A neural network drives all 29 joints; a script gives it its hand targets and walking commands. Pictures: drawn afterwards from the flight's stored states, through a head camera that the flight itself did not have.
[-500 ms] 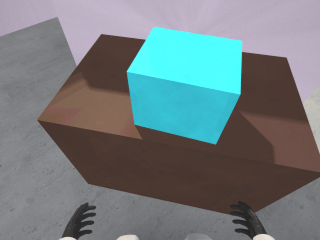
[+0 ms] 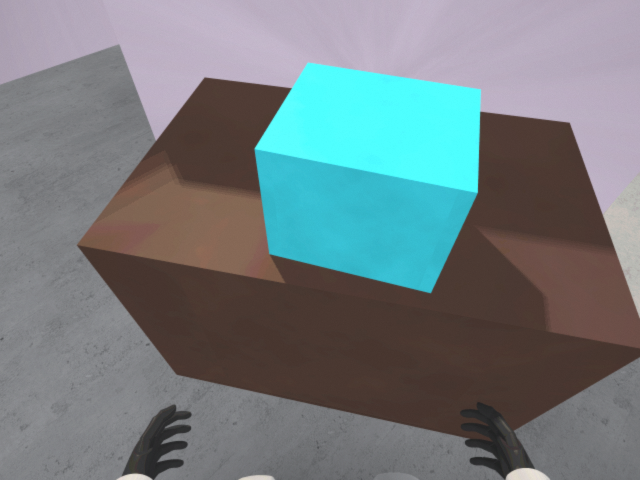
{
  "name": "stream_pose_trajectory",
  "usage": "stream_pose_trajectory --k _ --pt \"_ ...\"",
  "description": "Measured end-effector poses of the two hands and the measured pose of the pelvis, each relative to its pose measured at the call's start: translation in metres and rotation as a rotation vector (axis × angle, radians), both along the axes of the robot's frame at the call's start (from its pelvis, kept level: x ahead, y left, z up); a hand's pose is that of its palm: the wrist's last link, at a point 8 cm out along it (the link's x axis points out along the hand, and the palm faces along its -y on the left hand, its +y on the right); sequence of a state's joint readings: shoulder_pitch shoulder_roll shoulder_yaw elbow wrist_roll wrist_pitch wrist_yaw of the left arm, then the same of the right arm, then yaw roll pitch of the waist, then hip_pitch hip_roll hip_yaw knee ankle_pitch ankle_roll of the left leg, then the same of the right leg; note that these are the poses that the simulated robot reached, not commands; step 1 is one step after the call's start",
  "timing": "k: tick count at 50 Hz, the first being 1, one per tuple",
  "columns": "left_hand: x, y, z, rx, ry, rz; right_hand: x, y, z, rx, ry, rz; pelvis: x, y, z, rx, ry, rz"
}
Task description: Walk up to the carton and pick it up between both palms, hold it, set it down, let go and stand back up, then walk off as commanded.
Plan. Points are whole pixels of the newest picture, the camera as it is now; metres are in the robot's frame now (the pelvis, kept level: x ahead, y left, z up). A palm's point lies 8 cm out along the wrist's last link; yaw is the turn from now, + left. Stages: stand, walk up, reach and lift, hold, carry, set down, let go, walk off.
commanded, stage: stand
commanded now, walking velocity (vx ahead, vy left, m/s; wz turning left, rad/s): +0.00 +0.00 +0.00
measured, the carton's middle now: (368, 176) +0.55 -0.08 +0.03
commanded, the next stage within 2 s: walk up in 0.46 s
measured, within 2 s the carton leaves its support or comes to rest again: neither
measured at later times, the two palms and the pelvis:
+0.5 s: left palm out of the picture +0.14 +0.23 -0.08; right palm (517, 476) +0.13 -0.23 -0.08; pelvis -0.01 +0.00 +0.00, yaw +0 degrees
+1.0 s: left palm out of the picture +0.10 +0.25 -0.08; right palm out of the picture +0.08 -0.29 -0.11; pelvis +0.01 -0.02 -0.01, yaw -1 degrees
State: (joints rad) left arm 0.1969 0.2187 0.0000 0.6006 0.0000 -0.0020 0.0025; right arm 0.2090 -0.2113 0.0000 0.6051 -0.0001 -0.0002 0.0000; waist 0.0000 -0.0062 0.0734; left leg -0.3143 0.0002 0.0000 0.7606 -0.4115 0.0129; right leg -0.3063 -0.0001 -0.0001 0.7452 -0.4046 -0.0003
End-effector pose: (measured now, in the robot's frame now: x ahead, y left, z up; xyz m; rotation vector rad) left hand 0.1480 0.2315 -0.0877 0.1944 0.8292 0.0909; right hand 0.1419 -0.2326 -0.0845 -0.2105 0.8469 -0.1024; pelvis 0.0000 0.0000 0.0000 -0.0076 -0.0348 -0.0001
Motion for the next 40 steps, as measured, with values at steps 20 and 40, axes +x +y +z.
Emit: stream_pose_trajectory --k 20,40 --pt "-0.006 0.000 0.002 0.002 -0.013 0.000 -0.006 -0.001 0.001 -0.001 -0.010 0.001 -0.007 0.000 0.000 0.000 -0.010 0.000" --pt "-0.027 0.014 0.001 0.059 0.010 -0.008 -0.041 -0.022 -0.009 -0.020 0.040 -0.003 -0.006 -0.005 -0.004 0.008 -0.020 -0.002"
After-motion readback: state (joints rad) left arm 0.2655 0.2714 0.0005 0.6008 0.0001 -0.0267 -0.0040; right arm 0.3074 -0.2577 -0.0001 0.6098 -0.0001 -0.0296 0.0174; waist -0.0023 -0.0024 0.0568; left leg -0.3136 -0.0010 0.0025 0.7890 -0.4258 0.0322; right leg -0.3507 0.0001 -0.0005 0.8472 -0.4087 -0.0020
